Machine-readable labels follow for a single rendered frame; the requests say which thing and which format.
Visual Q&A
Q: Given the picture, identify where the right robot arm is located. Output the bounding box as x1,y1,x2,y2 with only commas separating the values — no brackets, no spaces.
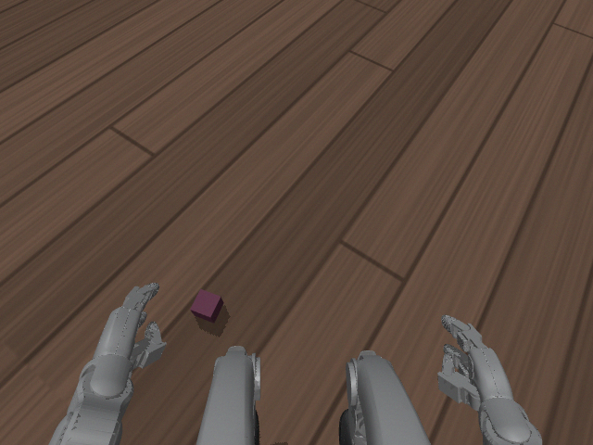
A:
478,398,542,445

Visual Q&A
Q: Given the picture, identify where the left robot arm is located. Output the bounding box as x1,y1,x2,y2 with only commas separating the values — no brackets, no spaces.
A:
48,355,134,445

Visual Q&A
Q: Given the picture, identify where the cube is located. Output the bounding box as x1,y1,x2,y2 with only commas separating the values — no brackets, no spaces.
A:
190,289,223,323

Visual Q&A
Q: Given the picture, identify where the left robot hand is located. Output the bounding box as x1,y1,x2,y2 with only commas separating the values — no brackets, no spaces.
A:
93,283,167,369

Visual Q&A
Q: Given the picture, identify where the right robot hand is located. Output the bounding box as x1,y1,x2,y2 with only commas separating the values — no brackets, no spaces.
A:
437,315,514,412

